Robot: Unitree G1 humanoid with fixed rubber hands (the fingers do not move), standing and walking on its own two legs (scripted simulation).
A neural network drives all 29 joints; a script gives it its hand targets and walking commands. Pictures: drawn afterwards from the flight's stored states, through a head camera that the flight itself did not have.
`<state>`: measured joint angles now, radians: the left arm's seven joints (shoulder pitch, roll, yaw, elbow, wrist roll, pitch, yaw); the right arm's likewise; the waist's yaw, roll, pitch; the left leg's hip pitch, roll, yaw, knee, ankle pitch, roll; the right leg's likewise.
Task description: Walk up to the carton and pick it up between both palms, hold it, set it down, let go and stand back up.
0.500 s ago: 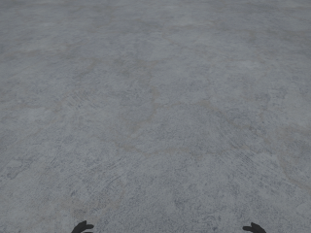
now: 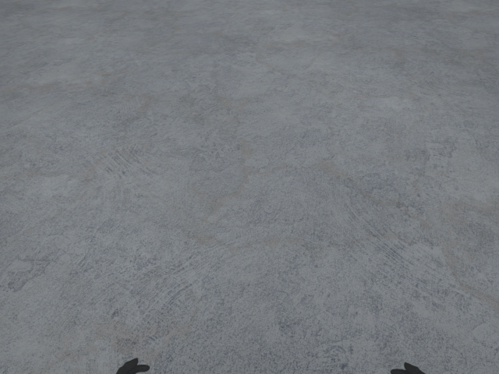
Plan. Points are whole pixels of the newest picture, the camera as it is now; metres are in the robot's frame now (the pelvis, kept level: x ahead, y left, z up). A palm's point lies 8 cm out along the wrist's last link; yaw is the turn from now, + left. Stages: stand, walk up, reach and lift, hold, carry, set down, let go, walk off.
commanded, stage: walk up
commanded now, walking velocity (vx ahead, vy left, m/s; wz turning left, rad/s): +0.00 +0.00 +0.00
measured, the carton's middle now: out of the picture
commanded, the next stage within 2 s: none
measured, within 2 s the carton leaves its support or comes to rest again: neither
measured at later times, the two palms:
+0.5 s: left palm out of the picture +0.00 +0.28 -0.08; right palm out of the picture +0.10 -0.27 -0.10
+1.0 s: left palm out of the picture -0.23 +0.30 -0.09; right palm out of the picture -0.01 -0.20 -0.11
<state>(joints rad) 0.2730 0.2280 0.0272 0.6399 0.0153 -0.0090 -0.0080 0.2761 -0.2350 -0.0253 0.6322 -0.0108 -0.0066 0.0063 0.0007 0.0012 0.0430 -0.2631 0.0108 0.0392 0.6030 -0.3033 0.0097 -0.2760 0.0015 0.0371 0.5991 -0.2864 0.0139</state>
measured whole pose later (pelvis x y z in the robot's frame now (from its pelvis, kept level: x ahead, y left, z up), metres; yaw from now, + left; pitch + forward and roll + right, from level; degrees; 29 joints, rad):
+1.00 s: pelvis -0.22 +0.00 -0.01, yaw +27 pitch -2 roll -1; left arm 0.21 0.26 0.03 0.69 0.02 0.00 0.05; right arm 0.23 -0.32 -0.06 0.66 -0.04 0.09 0.03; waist -0.03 0.04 0.09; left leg -0.46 -0.12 -0.18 0.82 -0.36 -0.03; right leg -0.30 0.04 -0.07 0.62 -0.30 -0.07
